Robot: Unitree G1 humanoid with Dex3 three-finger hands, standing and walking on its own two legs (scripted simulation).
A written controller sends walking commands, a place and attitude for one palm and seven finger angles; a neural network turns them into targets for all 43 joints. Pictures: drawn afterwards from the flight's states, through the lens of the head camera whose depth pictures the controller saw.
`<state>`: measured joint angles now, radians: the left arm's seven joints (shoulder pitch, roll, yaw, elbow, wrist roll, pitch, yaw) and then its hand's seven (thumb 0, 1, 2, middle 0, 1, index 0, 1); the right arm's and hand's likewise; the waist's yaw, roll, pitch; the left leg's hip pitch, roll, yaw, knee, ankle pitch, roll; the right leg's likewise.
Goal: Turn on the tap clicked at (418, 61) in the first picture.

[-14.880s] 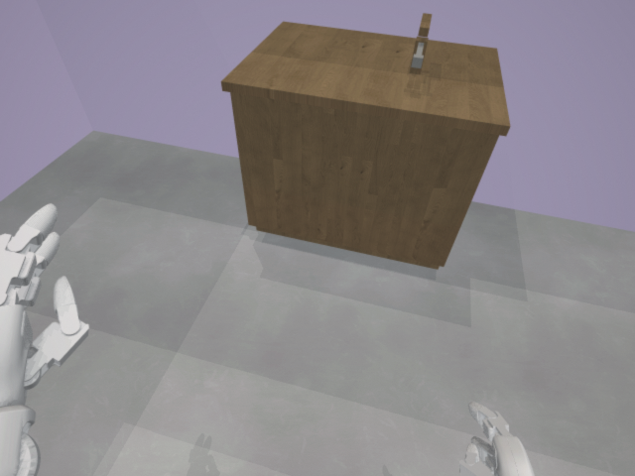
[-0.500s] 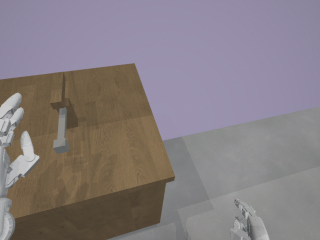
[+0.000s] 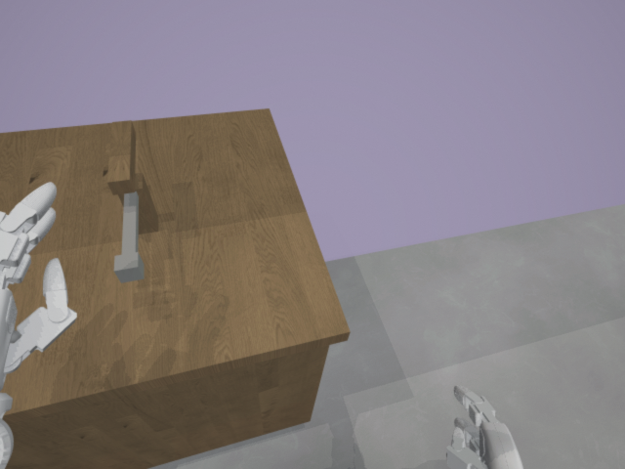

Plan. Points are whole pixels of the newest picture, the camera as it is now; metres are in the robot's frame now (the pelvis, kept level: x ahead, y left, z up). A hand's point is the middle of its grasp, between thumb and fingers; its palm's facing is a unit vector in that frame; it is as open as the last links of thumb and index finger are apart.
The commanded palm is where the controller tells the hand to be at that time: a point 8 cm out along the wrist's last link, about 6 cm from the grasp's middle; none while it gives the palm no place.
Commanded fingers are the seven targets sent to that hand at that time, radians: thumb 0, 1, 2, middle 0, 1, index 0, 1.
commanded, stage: come to a stop and stand still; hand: left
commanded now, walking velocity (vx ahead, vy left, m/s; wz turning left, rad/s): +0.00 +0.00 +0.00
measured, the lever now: (129, 267) +0.33 +0.27 +0.05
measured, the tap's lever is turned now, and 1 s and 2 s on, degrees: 0 0 0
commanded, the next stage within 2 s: look again from close up in 0.52 s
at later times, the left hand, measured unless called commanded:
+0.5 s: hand (62, 295) +0.23 +0.26 +0.16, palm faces +0.39 -0.84 -0.37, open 7.4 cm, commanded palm +0.17 +0.28 +0.18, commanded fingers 0.00 0.90 0.90 -0.20 -0.30 -0.20 -0.30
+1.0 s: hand (70, 296) +0.23 +0.25 +0.16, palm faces +0.37 -0.84 -0.39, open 7.4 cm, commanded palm +0.17 +0.28 +0.18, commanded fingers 0.00 0.90 0.90 -0.20 -0.30 -0.20 -0.30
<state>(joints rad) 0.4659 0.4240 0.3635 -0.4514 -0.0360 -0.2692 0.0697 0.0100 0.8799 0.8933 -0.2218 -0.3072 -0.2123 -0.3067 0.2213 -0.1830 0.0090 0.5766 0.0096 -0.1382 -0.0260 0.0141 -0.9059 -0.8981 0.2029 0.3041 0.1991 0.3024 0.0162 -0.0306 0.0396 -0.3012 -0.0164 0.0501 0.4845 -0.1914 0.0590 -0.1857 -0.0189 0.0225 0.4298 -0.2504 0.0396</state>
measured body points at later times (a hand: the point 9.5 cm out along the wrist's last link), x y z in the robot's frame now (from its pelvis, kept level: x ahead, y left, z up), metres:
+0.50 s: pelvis +0.01 +0.00 +0.00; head +0.03 +0.03 +0.45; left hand +0.20 +0.30 +0.18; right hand +0.20 -0.22 -0.06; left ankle +0.04 +0.08 -0.74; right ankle -0.01 -0.15 -0.74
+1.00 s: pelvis +0.01 +0.00 +0.00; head +0.03 +0.02 +0.45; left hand +0.20 +0.30 +0.18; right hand +0.19 -0.22 -0.07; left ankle +0.04 +0.08 -0.74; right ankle -0.01 -0.15 -0.74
